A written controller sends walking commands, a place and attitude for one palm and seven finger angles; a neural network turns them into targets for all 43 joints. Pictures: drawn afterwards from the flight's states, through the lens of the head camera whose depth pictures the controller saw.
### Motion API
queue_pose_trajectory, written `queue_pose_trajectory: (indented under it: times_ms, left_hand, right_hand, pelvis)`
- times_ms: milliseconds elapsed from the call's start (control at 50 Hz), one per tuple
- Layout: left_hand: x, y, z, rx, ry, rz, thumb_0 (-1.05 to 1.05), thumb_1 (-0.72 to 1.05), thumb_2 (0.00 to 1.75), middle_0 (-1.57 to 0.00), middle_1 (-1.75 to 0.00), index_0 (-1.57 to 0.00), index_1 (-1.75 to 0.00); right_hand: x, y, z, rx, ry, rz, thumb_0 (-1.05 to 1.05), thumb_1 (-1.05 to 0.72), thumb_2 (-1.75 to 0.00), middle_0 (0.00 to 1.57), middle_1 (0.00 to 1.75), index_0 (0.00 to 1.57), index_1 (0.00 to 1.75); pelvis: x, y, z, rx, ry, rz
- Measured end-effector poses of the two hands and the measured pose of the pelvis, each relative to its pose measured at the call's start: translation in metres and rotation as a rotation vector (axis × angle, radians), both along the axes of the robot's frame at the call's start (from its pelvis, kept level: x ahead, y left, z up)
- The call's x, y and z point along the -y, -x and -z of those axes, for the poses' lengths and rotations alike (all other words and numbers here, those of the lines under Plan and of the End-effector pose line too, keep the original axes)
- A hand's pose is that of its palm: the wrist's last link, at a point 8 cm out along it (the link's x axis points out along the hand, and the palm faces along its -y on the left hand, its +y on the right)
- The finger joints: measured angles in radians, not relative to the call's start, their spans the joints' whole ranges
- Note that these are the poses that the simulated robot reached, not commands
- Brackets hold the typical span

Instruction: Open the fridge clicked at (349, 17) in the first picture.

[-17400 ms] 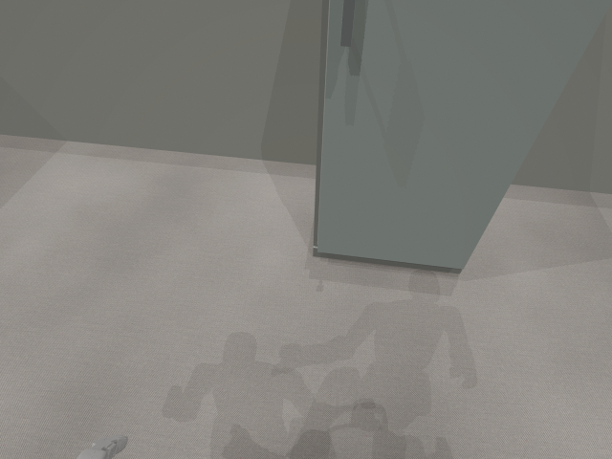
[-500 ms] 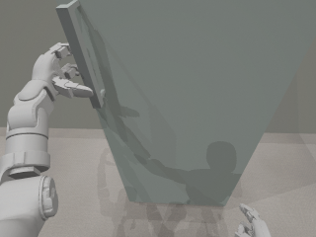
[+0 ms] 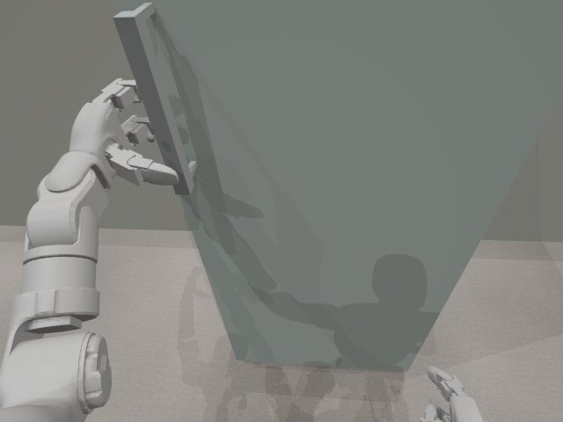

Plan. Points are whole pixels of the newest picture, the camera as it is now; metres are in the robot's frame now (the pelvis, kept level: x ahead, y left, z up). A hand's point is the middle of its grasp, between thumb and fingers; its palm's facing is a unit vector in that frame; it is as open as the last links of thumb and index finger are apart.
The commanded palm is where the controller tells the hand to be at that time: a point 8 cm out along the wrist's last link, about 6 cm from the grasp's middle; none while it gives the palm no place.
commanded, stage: slide the fingers in behind the handle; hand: left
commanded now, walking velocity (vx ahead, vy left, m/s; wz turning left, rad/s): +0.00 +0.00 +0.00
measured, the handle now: (167, 110) +0.44 +0.18 +0.26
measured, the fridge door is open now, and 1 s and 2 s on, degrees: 0 0 0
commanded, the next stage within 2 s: grip the handle and tug to test in 1.42 s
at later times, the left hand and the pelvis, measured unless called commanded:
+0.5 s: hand (156, 142) +0.38 +0.18 +0.25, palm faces +0.01 -1.00 -0.03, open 14.1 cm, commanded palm +0.35 +0.22 +0.25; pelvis +0.00 +0.00 +0.00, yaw +1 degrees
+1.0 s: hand (168, 141) +0.38 +0.16 +0.25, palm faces +0.03 -1.00 -0.03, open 14.4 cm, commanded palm +0.35 +0.20 +0.25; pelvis +0.00 +0.00 +0.00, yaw +0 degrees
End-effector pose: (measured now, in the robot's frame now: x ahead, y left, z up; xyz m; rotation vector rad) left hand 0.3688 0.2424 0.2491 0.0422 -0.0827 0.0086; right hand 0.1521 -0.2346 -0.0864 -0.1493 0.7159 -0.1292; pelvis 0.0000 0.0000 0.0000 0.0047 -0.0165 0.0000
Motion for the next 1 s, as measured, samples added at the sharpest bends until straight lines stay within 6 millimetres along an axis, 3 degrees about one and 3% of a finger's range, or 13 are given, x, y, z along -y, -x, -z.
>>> queue_pose_trajectory:
  times_ms: [100, 280, 500, 720, 1000]
  left_hand:
    - [0.004, 0.011, -0.002, 0.013, 0.004, 0.005, -0.01, -0.5, 0.3, -0.3, -1.2, -0.3, -1.2]
    - [0.006, 0.01, -0.001, -0.025, 0.009, -0.016, -0.01, -0.5, 0.3, -0.3, -1.2, -0.29, -1.19]
    - [0.011, 0.01, -0.001, -0.016, 0.012, -0.005, -0.01, -0.5, 0.3, -0.3, -1.2, -0.28, -1.19]
    - [0.029, 0.005, 0.0, -0.013, 0.031, 0.007, -0.01, -0.5, 0.3, -0.3, -1.2, -0.29, -1.2]
    - [0.028, 0.012, -0.002, -0.006, 0.014, -0.019, -0.01, -0.5, 0.3, -0.3, -1.2, -0.22, -1.18]
  right_hand:
    - [-0.008, -0.02, -0.007, 0.043, -0.009, -0.033, 0.01, -0.9, -0.9, 0.2, 0.3, 0.2, 0.3]
    - [-0.014, -0.04, -0.015, 0.078, -0.01, -0.064, 0.01, -0.9, -0.9, 0.2, 0.3, 0.2, 0.3]
    - [-0.007, -0.029, -0.008, 0.032, -0.001, -0.046, 0.01, -0.9, -0.9, 0.2, 0.3, 0.2, 0.3]
    - [-0.006, -0.016, 0.0, -0.006, -0.007, -0.027, 0.01, -0.9, -0.9, 0.2, 0.3, 0.2, 0.3]
    - [-0.004, -0.024, -0.006, 0.025, -0.005, -0.03, 0.01, -0.9, -0.9, 0.2, 0.3, 0.2, 0.3]
  pelvis:
    - [0.0, -0.001, 0.0, 0.008, 0.0, -0.005]
    - [0.003, -0.001, 0.001, 0.009, 0.0, -0.014]
    - [0.004, -0.002, 0.001, 0.013, 0.001, -0.015]
    - [0.003, -0.001, 0.001, 0.011, -0.002, -0.008]
    - [0.004, -0.001, 0.001, 0.016, 0.0, -0.007]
